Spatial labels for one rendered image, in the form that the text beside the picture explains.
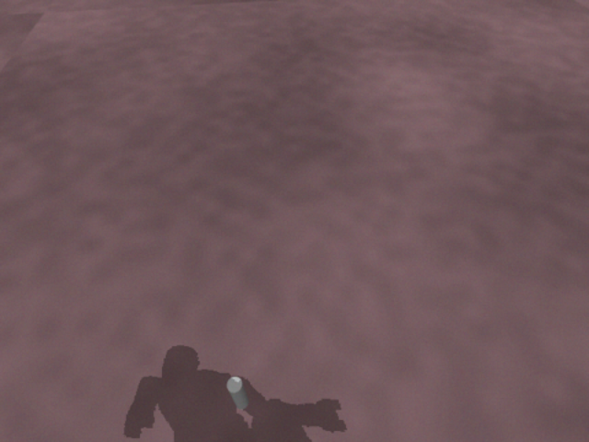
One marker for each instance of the can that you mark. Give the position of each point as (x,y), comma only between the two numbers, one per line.
(237,392)

